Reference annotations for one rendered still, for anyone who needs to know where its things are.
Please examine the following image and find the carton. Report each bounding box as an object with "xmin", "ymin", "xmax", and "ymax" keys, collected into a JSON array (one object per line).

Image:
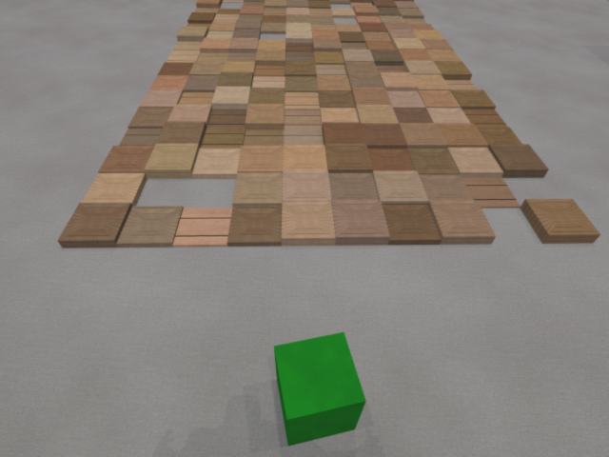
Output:
[{"xmin": 274, "ymin": 332, "xmax": 366, "ymax": 446}]

